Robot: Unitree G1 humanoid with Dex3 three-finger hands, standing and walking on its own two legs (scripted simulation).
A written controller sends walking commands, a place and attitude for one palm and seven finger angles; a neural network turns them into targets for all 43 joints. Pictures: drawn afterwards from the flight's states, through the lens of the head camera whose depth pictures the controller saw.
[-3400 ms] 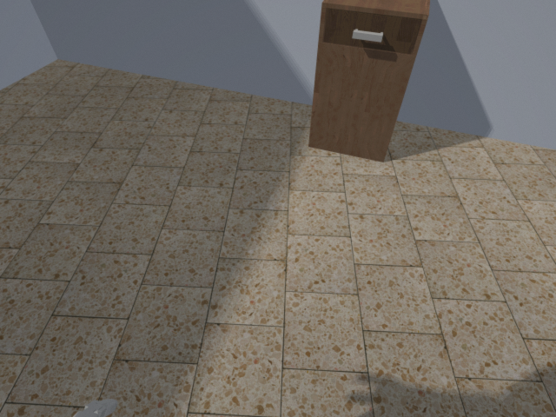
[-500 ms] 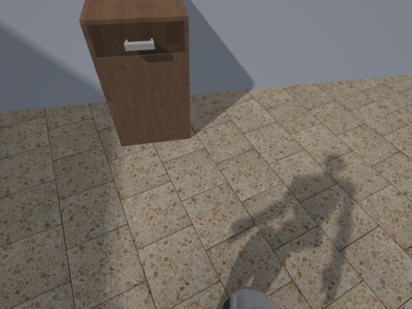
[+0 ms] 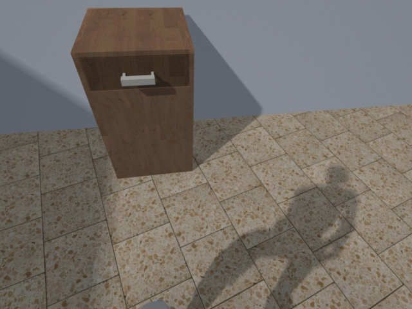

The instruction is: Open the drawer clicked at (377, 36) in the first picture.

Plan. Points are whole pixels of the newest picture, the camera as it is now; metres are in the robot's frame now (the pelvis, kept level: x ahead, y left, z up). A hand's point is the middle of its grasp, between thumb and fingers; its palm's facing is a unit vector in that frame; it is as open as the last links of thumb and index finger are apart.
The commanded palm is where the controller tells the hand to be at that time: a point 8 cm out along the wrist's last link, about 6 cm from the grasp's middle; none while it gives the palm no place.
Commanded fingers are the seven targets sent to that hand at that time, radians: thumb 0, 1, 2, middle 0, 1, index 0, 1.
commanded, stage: walk to a spot facing it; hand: left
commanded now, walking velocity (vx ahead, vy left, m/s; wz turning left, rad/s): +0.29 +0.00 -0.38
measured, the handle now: (138, 77) +0.91 +0.35 -0.08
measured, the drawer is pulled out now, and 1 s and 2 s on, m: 0.00 0.00 0.00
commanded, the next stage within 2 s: turn to face it in 0.20 s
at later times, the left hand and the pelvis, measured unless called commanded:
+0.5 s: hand (159, 235) +0.32 +0.15 -0.16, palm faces -0.17 -0.95 -0.26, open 7.3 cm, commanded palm none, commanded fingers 0.00 0.90 0.90 -0.20 -0.30 -0.20 -0.30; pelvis +0.17 -0.02 -0.01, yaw -9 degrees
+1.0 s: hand (122, 272) +0.22 +0.22 -0.18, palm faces +0.13 -0.97 -0.21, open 7.3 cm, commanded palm none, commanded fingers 0.00 0.90 0.90 -0.20 -0.30 -0.20 -0.30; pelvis +0.19 +0.02 +0.00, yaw +5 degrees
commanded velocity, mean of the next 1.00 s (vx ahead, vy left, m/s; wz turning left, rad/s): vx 0.03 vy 0.00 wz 0.17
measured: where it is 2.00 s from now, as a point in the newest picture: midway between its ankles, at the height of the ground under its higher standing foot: (196, 304)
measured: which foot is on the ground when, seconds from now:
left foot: up 0.00-0.02, down 0.04-0.46, up 0.48-0.82, down 0.84-1.00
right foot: down 0.00-0.06, up 0.08-0.42, down 0.44-0.84, up 0.86-1.00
